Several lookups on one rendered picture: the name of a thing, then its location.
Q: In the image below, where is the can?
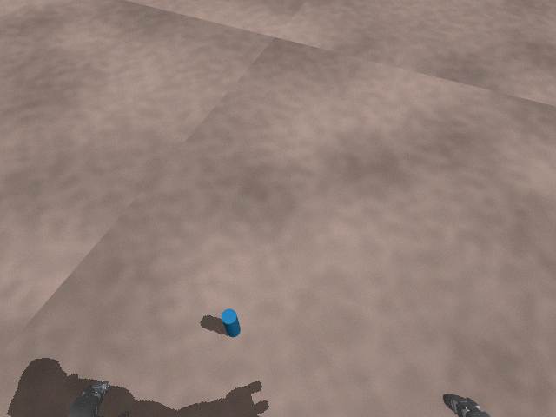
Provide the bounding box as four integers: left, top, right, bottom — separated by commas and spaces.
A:
222, 308, 241, 337

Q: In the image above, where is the left robot hand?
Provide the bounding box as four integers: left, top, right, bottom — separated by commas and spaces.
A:
66, 381, 129, 417

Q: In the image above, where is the right robot hand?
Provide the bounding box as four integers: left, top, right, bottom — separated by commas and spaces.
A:
443, 394, 491, 417

